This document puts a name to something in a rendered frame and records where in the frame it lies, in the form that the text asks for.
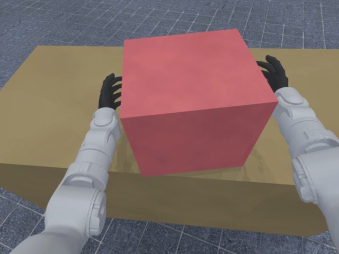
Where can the left robot forearm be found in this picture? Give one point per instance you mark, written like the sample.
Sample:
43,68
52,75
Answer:
91,165

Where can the left robot upper arm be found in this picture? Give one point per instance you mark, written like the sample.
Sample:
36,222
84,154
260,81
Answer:
74,215

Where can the right robot forearm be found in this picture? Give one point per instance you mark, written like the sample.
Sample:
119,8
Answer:
301,129

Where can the carton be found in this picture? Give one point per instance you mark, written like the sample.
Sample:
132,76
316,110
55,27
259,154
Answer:
192,102

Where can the pedestal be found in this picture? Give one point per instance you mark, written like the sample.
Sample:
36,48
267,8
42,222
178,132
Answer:
46,109

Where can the robot right hand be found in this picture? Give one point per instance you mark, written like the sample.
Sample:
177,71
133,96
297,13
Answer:
275,76

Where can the robot left hand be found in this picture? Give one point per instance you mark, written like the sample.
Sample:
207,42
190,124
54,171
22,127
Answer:
107,97

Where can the right robot upper arm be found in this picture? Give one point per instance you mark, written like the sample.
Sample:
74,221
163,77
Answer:
316,178

